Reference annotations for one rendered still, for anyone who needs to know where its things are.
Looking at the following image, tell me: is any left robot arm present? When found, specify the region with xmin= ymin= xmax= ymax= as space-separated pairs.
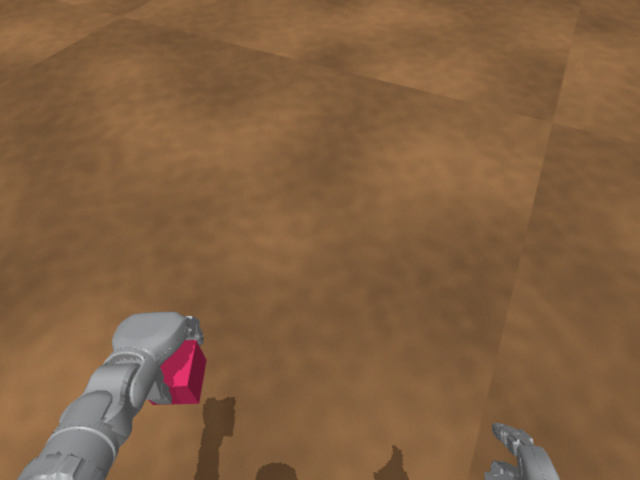
xmin=17 ymin=348 xmax=158 ymax=480

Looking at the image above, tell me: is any right robot hand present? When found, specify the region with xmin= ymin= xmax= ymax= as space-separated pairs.
xmin=484 ymin=423 xmax=560 ymax=480

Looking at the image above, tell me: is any cube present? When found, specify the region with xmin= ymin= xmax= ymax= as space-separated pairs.
xmin=149 ymin=340 xmax=207 ymax=405

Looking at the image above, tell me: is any left robot hand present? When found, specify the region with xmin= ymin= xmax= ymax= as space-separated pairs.
xmin=112 ymin=312 xmax=204 ymax=405

